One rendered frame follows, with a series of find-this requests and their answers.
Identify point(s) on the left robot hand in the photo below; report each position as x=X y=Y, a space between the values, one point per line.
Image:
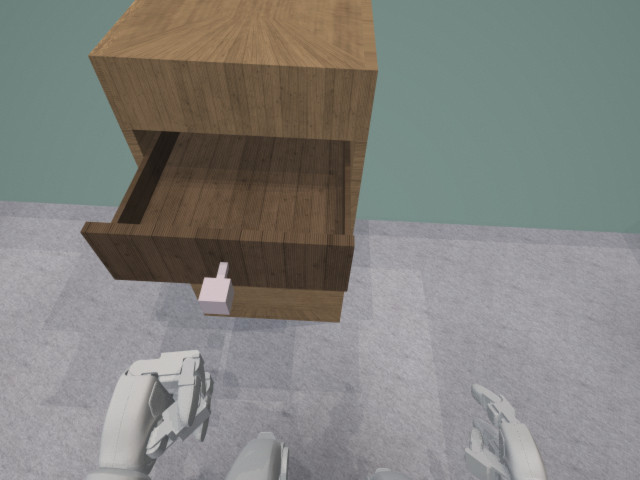
x=174 y=387

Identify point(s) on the handle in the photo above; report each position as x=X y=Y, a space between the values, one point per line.
x=217 y=294

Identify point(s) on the drawer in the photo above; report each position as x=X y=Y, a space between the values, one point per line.
x=277 y=209

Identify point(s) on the left robot thigh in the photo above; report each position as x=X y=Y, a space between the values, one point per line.
x=261 y=459

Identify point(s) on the right robot hand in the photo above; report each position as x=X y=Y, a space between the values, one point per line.
x=513 y=453

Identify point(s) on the robot left shin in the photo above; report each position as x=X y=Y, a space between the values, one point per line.
x=267 y=435

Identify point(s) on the cabinet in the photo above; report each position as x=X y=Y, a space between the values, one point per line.
x=275 y=68

